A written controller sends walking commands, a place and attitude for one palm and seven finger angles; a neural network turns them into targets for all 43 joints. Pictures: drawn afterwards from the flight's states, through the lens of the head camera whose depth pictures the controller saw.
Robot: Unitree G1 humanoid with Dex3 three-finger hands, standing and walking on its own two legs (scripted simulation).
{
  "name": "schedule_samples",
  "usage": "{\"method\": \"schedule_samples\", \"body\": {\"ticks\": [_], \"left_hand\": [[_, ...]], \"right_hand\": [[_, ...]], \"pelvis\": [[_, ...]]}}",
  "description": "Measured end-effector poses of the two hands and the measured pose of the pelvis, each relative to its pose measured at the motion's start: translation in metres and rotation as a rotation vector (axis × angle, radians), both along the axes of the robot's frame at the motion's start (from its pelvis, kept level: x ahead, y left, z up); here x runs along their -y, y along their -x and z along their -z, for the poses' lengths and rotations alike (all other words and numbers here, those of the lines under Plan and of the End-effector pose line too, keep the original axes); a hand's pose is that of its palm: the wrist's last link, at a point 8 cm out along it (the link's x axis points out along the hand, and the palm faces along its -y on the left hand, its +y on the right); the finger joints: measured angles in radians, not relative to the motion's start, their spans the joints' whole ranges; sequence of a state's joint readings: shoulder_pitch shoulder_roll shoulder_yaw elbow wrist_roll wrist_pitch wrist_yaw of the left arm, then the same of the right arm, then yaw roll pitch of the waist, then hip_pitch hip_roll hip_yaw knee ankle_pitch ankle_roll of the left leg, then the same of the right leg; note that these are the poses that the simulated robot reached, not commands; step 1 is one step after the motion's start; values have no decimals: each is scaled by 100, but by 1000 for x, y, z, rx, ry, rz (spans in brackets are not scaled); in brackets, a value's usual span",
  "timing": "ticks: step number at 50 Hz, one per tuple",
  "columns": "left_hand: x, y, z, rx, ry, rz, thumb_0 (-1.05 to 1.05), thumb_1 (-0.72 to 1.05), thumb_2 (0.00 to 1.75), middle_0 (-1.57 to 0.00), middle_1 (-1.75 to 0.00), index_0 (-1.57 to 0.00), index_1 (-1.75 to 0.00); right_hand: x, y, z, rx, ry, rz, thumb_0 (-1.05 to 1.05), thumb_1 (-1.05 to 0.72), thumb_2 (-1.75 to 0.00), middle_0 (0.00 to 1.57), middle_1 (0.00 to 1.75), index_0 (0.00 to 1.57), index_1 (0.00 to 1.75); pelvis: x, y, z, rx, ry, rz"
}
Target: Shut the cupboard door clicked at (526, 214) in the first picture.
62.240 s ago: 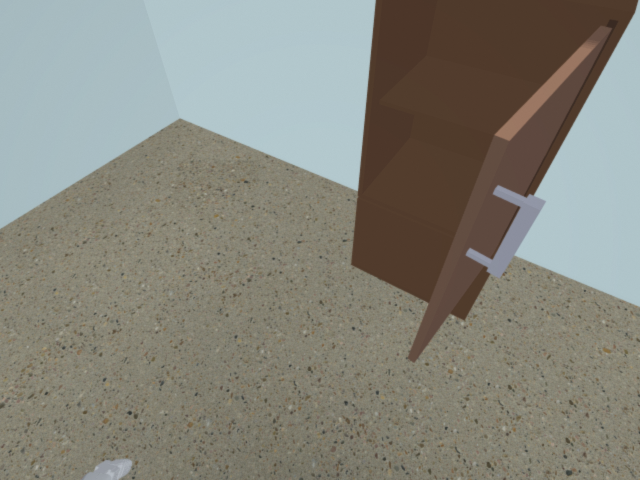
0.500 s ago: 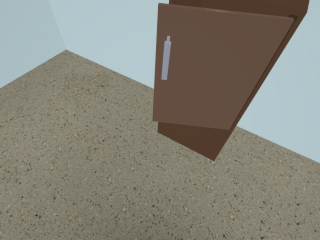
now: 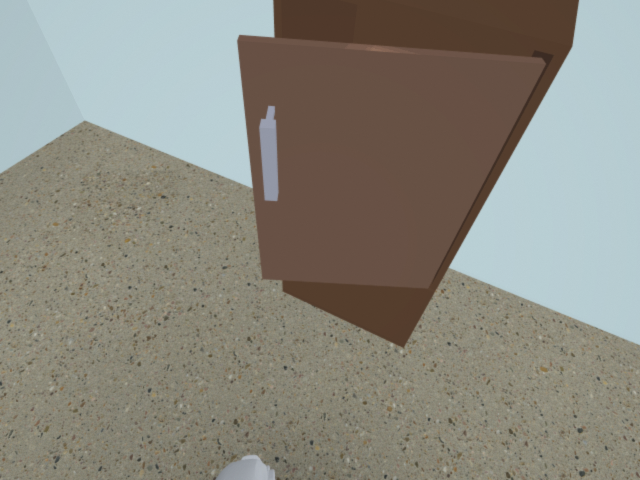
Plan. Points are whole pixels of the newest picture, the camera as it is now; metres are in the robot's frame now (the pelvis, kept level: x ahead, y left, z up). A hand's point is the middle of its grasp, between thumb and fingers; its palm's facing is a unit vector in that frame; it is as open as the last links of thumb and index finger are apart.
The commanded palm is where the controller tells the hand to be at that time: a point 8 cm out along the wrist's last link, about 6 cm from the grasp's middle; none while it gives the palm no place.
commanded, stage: take the last steps up to it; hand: left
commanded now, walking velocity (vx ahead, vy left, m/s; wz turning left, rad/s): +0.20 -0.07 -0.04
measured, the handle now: (271, 155) +0.58 +0.11 +0.06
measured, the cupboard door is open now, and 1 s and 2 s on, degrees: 24 24 24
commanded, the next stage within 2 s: come to a stop and stand still in 0.14 s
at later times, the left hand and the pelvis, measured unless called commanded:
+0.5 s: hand (228, 439) +0.20 +0.14 -0.17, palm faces -0.02 -0.97 -0.23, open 7.4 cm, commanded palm none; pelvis +0.13 -0.04 +0.00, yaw -1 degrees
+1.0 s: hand out of the picture +0.13 +0.20 -0.17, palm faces +0.05 -0.97 -0.22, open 7.4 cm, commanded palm none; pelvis +0.10 +0.00 +0.00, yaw -1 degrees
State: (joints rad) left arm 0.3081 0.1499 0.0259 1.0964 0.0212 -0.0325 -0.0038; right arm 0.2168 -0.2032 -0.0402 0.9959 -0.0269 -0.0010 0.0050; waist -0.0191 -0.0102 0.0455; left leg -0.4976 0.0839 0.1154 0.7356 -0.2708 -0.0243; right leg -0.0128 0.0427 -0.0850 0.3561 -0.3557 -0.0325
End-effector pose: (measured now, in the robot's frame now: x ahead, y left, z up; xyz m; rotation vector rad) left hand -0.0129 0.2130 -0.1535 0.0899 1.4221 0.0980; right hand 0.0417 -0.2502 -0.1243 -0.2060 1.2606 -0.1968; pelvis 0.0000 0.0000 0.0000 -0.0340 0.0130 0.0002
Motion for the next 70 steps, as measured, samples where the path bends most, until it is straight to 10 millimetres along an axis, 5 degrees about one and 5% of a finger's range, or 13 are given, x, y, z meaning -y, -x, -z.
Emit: {"method": "schedule_samples", "body": {"ticks": [3, 6, 19, 23, 28, 37, 47, 57, 70], "left_hand": [[-1, -8, 17, -52, 23, -18, 0, 90, 89, -20, -30, -20, -30], [-5, -30, 20, -69, 21, 1, 1, 90, 89, -20, -30, -20, -30], [0, -181, -20, 155, -92, 39, 1, 92, 89, -20, -30, -19, -30], [17, -203, -17, 168, -118, 61, 0, 91, 89, -20, -30, -19, -30], [30, -215, -21, 177, -109, 47, 0, 92, 89, -20, -30, -20, -30], [-1, -200, -7, 190, -88, 1, 0, 91, 89, -20, -30, -20, -30], [-32, -149, -8, 74, -96, -35, 0, 91, 89, -20, -30, -20, -30], [-12, -106, -20, 3, -96, 9, 0, 90, 89, -20, -30, -19, -30], [12, -91, -11, -9, -25, 18, 1, 92, 89, -20, -30, -20, -30]], "right_hand": [[-11, -42, 7, 64, 10, -29, 1, -91, -90, 20, 30, 20, 30], [-20, -61, 7, 87, 6, -24, 1, -91, -90, 20, 30, 20, 30], [-2, -55, 13, -130, -68, 63, 1, -93, -90, 20, 30, 20, 30], [14, -67, 30, -160, -100, 95, 1, -92, -90, 20, 30, 20, 30], [27, -91, 25, -146, -76, 83, 1, -91, -90, 20, 30, 20, 30], [21, -140, 5, 5, 8, -7, 1, -91, -90, 20, 30, 20, 30], [-20, -132, -3, 24, -10, -53, 1, -91, -90, 20, 30, 20, 30], [-23, -97, 13, -8, -80, 28, 0, -93, -90, 20, 30, 20, 30], [-20, -8, 5, -205, -59, 81, 1, -92, -90, 20, 30, 20, 30]], "pelvis": [[-6, -26, 13, 14, 2, 11], [-7, -43, 14, 22, -17, 31], [25, -110, -5, 21, -36, 24], [42, -126, 5, 21, -52, 27], [43, -129, 0, 13, -54, 14], [19, -116, 4, 1, -37, 0], [2, -105, -5, 13, -34, 10], [2, -93, -7, 14, -43, 28], [8, -84, -12, 35, -38, 29]]}}
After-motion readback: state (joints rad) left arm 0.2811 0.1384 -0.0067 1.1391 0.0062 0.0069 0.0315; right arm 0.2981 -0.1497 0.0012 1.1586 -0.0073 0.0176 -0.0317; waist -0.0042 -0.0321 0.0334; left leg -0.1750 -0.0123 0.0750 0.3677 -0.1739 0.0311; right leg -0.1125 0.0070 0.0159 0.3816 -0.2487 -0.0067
